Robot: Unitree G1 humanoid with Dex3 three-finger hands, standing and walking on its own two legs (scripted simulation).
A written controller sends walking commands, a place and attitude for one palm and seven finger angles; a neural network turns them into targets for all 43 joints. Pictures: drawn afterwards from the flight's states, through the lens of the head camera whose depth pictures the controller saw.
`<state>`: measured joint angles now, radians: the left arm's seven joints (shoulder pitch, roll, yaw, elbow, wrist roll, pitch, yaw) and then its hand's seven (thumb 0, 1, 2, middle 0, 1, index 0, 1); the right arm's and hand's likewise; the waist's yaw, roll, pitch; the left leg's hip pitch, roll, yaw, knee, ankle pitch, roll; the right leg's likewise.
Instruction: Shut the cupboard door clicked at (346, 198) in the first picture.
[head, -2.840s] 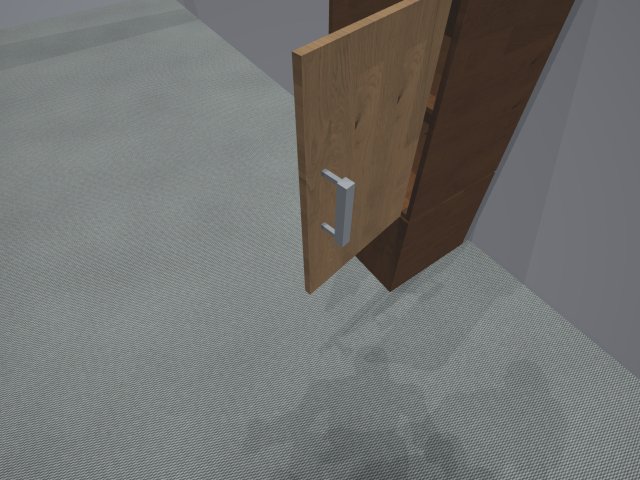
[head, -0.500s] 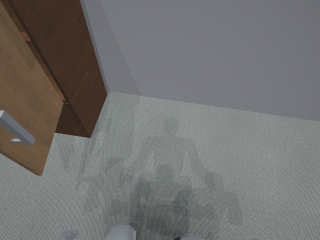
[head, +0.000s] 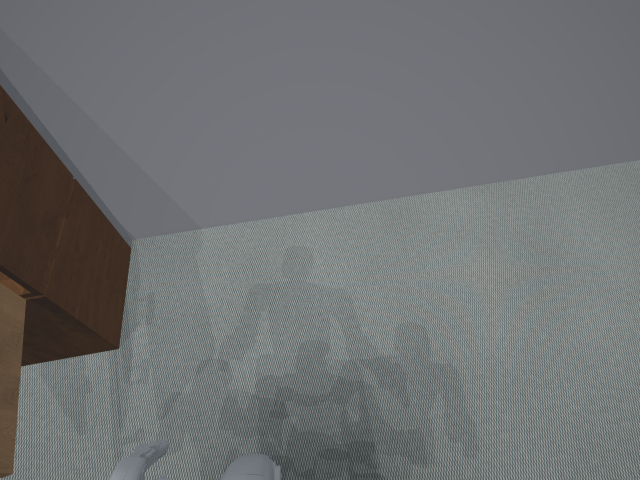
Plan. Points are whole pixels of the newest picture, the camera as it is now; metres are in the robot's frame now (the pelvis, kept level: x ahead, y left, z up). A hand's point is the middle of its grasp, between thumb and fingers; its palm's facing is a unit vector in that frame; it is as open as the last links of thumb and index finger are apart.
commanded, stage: walk around to get in front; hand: left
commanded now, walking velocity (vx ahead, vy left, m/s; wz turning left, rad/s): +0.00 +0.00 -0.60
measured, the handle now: out of the picture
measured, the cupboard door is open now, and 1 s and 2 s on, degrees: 100 100 100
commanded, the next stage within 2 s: none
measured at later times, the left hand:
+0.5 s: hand (197, 436) +0.18 +0.20 -0.16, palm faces -0.25 -0.95 -0.19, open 7.4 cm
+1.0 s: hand (258, 392) +0.25 +0.12 -0.17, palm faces -0.54 -0.82 -0.19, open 7.4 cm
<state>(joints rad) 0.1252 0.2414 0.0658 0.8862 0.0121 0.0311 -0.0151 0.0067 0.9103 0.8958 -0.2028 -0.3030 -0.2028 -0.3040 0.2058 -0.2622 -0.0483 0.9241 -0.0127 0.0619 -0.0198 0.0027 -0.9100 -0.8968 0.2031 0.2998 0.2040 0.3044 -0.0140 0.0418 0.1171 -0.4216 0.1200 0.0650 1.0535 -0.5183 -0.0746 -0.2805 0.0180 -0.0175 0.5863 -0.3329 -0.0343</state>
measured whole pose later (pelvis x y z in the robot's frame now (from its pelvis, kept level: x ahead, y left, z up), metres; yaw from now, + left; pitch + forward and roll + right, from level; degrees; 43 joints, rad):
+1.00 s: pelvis +0.06 +0.00 +0.00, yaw -36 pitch +1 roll -1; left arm 0.16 0.26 0.07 0.91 0.01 0.07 -0.02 0.01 0.91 0.90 -0.20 -0.30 -0.20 -0.30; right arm 0.19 -0.22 -0.02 0.88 -0.03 0.00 -0.02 0.00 -0.91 -0.90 0.20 0.30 0.20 0.30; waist 0.00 -0.05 0.08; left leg -0.33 0.08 0.08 0.61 -0.29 0.00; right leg -0.42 0.04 0.07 0.91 -0.51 0.03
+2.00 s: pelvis +0.16 -0.24 -0.01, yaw -69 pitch +0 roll +0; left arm 0.04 0.24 0.07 0.90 0.02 -0.04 -0.04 0.01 0.91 0.90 -0.20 -0.30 -0.20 -0.30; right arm 0.38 -0.24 -0.04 1.05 -0.02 0.01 0.01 0.00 -0.91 -0.90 0.20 0.30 0.20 0.30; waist -0.05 0.02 0.11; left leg -0.27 0.17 0.11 1.03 -0.50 -0.06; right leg -0.40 -0.02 -0.12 0.67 -0.27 -0.07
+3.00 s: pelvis +0.25 -0.69 +0.00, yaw -72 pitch +0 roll -1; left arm 0.25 0.18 0.05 1.07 0.01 -0.04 0.01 0.00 0.92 0.90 -0.20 -0.30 -0.20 -0.30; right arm 0.19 -0.17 -0.03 1.02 -0.02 -0.02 0.02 0.00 -0.92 -0.90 0.20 0.30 0.20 0.30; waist 0.00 -0.03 0.06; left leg -0.41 0.06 0.14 0.58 -0.10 -0.01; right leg -0.10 -0.04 -0.23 0.53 -0.41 -0.01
